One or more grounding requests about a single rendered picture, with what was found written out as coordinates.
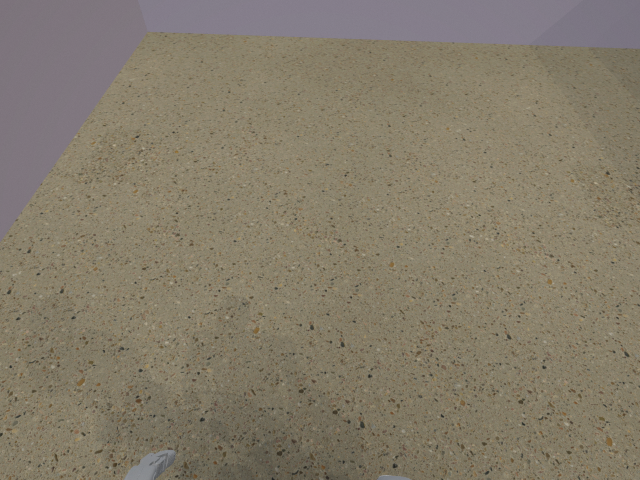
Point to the left robot hand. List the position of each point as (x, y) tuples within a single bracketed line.
[(152, 466)]

